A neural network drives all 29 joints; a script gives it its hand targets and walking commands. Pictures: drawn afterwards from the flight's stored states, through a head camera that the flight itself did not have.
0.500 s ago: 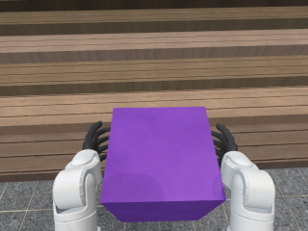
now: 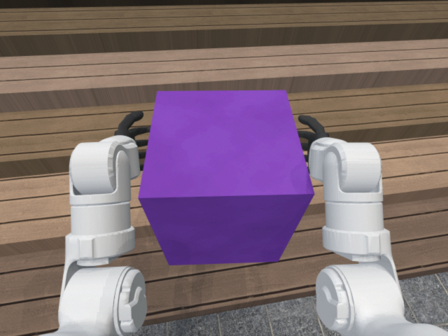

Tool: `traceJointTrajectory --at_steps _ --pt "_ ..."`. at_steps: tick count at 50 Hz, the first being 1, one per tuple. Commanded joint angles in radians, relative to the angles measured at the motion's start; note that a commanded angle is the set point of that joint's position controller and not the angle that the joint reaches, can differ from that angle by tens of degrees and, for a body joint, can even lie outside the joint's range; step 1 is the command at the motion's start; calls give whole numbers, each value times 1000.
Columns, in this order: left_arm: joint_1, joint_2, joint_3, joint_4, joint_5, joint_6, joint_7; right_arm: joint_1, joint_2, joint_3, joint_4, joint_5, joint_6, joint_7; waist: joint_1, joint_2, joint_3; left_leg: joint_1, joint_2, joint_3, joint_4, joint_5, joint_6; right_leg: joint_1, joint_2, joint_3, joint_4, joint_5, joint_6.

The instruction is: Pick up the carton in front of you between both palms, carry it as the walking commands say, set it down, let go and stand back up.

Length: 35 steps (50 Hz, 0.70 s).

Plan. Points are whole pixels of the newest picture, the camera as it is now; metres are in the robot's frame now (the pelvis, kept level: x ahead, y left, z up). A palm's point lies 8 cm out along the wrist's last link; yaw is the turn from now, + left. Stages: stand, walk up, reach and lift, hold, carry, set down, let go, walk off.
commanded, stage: carry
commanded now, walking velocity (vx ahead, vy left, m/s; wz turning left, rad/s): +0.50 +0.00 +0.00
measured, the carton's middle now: (223, 184) +0.37 -0.01 +0.07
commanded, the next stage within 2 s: none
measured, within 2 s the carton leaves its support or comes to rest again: neither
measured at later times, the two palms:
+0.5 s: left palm (138, 29) +0.73 +0.16 +0.17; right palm (265, 24) +0.76 -0.14 +0.17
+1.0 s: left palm out of the picture +1.10 +0.12 +0.35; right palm out of the picture +1.06 -0.17 +0.34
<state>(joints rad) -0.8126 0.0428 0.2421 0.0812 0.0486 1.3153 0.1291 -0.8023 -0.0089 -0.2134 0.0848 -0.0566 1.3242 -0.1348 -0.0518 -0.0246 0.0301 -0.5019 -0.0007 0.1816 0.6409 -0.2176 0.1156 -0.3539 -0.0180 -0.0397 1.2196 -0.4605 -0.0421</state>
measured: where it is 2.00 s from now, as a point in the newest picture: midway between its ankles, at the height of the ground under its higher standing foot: (204, 78)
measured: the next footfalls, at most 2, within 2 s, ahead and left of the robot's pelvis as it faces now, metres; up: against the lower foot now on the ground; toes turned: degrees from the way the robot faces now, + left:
right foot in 0.40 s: +0.52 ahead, -0.09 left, +0.11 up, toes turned -2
left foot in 0.88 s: +0.84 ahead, +0.09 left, +0.21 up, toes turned +7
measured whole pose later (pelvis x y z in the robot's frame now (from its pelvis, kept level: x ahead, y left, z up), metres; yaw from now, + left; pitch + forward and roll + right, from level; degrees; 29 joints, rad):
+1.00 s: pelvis +0.71 +0.02 +0.18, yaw +1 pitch +3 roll +3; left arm -0.88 0.03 0.34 0.15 0.08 1.36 0.09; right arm -0.86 -0.01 -0.20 0.14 -0.05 1.38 -0.15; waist -0.15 -0.02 0.00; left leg -0.60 -0.04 0.21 0.84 -0.28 0.13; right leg -0.47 0.05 0.05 1.56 -0.25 -0.06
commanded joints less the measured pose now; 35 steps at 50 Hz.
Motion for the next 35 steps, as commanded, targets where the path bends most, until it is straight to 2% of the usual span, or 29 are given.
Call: traceJointTrajectory --at_steps 1,2,3,8,9,12,13,15,16,17,18,19,20,21,22,23,24,25,26,27,28,29,30,31,32,33,34,35 --pt "-782 -1111 -589 -102 -419 -19 -206 -879 1081 584 -188 516 -43 250 -14 104 -537 705 302 -496 -223 291 126 -426 -29 58 176 74 -27" --pt "-784 -1114 -574 -112 -407 -25 -196 -909 1095 578 -216 523 -49 246 -10 92 -558 693 297 -459 -221 317 117 -419 -35 49 174 91 -25" --pt "-760 -1119 -571 -112 -394 -27 -187 -911 1113 583 -231 525 -49 242 -15 110 -583 724 294 -448 -209 352 118 -444 -27 34 207 87 -25" --pt "-670 -1086 -587 -156 -320 -46 -161 -843 1084 599 -293 488 -54 232 -41 111 -588 858 268 -365 -146 548 122 -679 -40 -13 195 99 -23" --pt "-655 -1075 -595 -173 -309 -49 -159 -823 1067 606 -303 477 -56 233 -58 149 -592 907 272 -373 -134 565 140 -753 -31 -34 259 69 -25" --pt "-637 -1033 -627 -220 -290 -51 -158 -770 1025 636 -330 459 -58 238 -99 155 -541 1063 302 -426 -138 657 167 -1036 -53 -45 490 -51 -52" --pt "-631 -1022 -642 -223 -283 -49 -159 -764 1020 648 -331 459 -57 240 -82 135 -507 1034 283 -417 -159 640 147 -1041 -63 -38 461 -108 -60" --pt "-592 -984 -647 -218 -277 -40 -163 -722 998 678 -330 461 -49 246 -77 108 -412 977 248 -361 -228 643 111 -1042 -67 -72 355 -122 -57" --pt "-598 -974 -650 -214 -276 -37 -165 -724 995 676 -320 464 -45 250 -42 59 -384 815 211 -259 -287 677 83 -830 -73 -90 87 -62 -54" --pt "-568 -960 -643 -187 -275 -31 -167 -736 994 678 -309 470 -38 255 1 59 -390 568 131 -133 -319 984 69 -461 8 -212 -139 107 -74" --pt "-552 -965 -652 -189 -278 -24 -171 -714 984 673 -289 465 -35 256 67 232 -473 457 155 -93 -193 1418 54 -161 97 -273 -183 212 -97" --pt "-561 -986 -668 -194 -295 -23 -179 -709 976 672 -279 460 -35 257 179 296 -567 428 169 -84 4 1525 25 82 129 -255 -302 321 -90" --pt "-595 -1002 -693 -214 -322 -30 -191 -738 984 686 -290 462 -37 259 302 170 -685 369 125 -67 345 1260 -31 340 112 -158 -534 453 -85" --pt "-626 -1012 -706 -218 -354 -44 -204 -733 1013 688 -296 443 -41 262 218 -230 -758 58 -113 -104 762 48 -115 560 -229 482 -709 903 -232" --pt "-580 -1065 -726 -188 -389 -45 -214 -685 970 642 -264 413 -38 253 187 -287 -934 -9 -189 -342 1093 -125 -99 686 -315 742 -684 1150 -338" --pt "-601 -1097 -739 -215 -436 -51 -225 -687 963 628 -271 396 -43 243 190 -209 -918 -65 -154 -373 1161 -99 -72 709 -277 653 -629 1110 -338" --pt "-651 -1133 -757 -259 -475 -58 -234 -670 976 617 -279 369 -50 233 166 -97 -847 -156 -107 -330 1156 -82 -63 675 -264 609 -639 904 -299" --pt "-712 -1172 -771 -301 -508 -64 -241 -679 969 590 -305 335 -59 221 158 -53 -764 -239 -73 -310 1135 -91 -48 628 -245 580 -667 721 -265" --pt "-737 -1186 -786 -324 -528 -65 -241 -665 960 571 -312 307 -61 211 156 -48 -697 -293 -52 -293 1118 -96 -34 590 -225 534 -691 635 -240" --pt "-764 -1198 -797 -331 -546 -65 -243 -653 938 560 -306 280 -66 202 164 -29 -651 -344 -42 -268 1107 -114 -24 589 -214 488 -714 593 -218" --pt "-763 -1199 -802 -325 -560 -67 -246 -627 915 550 -290 259 -71 194 153 -3 -643 -371 -22 -250 1063 -121 -20 613 -208 447 -730 616 -204" --pt "-768 -1193 -805 -322 -564 -71 -249 -608 897 548 -278 241 -75 189 165 17 -617 -421 -12 -226 1026 -146 -20 634 -208 425 -740 632 -198" --pt "-769 -1182 -804 -313 -566 -71 -252 -587 893 548 -257 227 -79 185 154 61 -604 -423 2 -207 938 -168 -32 610 -218 395 -752 661 -210" --pt "-777 -1171 -799 -299 -566 -70 -255 -576 876 544 -241 213 -81 182 152 58 -576 -453 8 -192 874 -213 -39 604 -223 383 -761 649 -211" --pt "-773 -1158 -789 -282 -563 -65 -258 -570 862 542 -223 204 -80 177 150 30 -561 -483 5 -147 885 -206 -39 611 -228 363 -773 799 -212" --pt "-770 -1139 -777 -268 -559 -57 -260 -565 854 543 -216 198 -76 173 168 -24 -556 -558 4 -119 967 -216 -32 646 -248 346 -773 852 -237" --pt "-749 -1117 -757 -234 -554 -47 -264 -567 842 542 -203 194 -68 169 183 -66 -551 -684 20 -113 1081 -253 -19 720 -264 364 -779 836 -261" --pt "-733 -1094 -735 -199 -545 -37 -268 -575 824 538 -189 190 -59 166 191 -61 -529 -792 36 -118 1141 -280 -9 775 -268 365 -791 776 -269"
